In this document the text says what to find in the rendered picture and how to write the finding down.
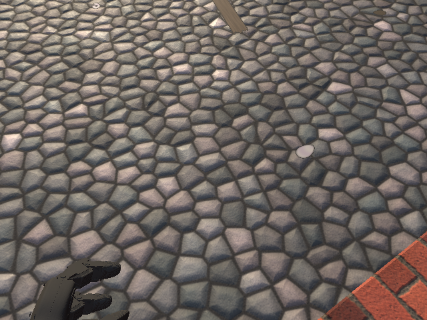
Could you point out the left robot hand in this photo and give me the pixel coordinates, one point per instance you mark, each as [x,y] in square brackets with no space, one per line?
[59,300]

